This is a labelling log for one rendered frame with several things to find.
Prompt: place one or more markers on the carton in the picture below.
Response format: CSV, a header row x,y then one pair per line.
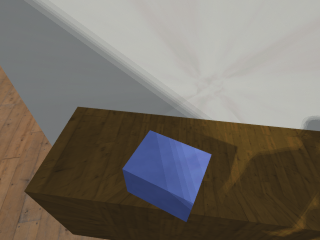
x,y
166,173

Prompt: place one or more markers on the pedestal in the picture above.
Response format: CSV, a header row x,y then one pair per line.
x,y
261,183

